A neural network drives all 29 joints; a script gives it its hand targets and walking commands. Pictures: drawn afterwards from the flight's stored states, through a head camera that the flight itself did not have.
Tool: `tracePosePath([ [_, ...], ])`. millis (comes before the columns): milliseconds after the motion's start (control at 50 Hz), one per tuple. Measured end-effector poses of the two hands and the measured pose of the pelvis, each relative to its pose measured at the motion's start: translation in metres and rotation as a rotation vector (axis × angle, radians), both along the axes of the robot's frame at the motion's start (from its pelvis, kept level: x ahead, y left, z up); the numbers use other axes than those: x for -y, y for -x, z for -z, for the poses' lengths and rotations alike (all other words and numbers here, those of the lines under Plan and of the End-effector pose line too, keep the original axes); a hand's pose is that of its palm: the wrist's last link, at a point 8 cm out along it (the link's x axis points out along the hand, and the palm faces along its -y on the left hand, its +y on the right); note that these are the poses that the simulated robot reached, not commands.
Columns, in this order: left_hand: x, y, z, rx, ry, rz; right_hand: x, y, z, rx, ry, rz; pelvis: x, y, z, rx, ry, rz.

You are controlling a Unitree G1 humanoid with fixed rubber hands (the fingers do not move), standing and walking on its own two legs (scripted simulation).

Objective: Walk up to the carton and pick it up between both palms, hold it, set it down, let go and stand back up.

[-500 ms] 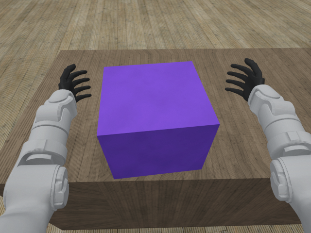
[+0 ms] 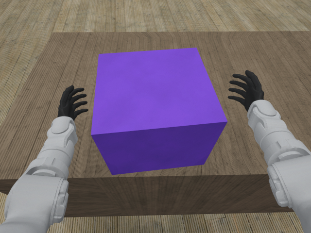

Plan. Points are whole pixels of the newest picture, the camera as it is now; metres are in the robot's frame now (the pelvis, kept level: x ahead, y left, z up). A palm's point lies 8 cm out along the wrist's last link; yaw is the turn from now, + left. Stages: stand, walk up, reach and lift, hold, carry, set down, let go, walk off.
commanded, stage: reach and lift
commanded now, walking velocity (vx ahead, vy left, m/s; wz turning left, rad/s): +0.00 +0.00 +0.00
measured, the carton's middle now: (153, 111) +0.45 +0.02 +0.03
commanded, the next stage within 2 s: none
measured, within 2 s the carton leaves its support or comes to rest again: neither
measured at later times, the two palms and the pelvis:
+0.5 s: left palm (71, 114) +0.42 +0.24 +0.06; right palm (243, 101) +0.44 -0.22 +0.08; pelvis +0.00 +0.00 +0.00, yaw +0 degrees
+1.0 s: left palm (84, 114) +0.43 +0.21 +0.05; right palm (229, 104) +0.44 -0.19 +0.07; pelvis +0.00 +0.00 +0.00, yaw +0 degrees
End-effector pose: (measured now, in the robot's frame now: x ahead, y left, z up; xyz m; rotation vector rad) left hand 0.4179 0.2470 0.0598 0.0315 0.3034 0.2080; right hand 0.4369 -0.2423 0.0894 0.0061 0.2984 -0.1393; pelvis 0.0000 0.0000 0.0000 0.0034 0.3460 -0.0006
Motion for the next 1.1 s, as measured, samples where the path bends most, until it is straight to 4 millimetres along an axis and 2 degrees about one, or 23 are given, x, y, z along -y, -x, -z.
tracePosePath([
  [180,0.004,-0.007,0.01,-0.001,0.0,0.019,-0.001,-0.007,0.009,0.012,0.015,-0.016,0.002,-0.004,0.001,-0.028,0.0,0.002],
  [340,0.008,-0.009,-0.003,0.048,-0.001,0.035,-0.004,-0.007,0.003,0.043,0.011,-0.025,0.003,-0.002,0.001,-0.027,0.001,0.003],
  [480,0.009,-0.004,-0.001,0.039,0.006,0.035,-0.018,-0.003,0.006,0.037,0.011,-0.058,0.003,0.001,0.001,-0.021,0.001,0.003],
  [700,0.026,-0.006,0.006,0.031,0.026,0.059,-0.049,-0.003,0.019,0.006,0.047,-0.134,0.003,0.001,0.001,-0.027,0.001,0.003],
  [1100,0.04,-0.01,0.008,0.037,-0.007,0.077,-0.059,-0.005,0.022,0.011,0.053,-0.117,0.004,0.0,0.002,-0.037,0.001,0.004],
])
